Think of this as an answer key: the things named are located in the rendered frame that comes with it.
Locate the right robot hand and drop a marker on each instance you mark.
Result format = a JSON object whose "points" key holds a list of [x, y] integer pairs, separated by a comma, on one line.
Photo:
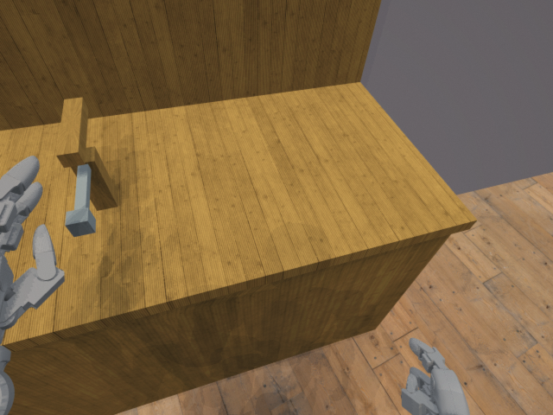
{"points": [[439, 394]]}

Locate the tap lever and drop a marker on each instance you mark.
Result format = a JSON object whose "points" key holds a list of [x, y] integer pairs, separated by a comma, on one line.
{"points": [[81, 221]]}

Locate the counter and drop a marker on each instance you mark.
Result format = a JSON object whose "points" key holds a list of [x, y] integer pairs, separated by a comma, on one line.
{"points": [[253, 201]]}

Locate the left robot hand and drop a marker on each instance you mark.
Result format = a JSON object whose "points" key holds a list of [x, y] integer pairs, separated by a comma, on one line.
{"points": [[18, 198]]}

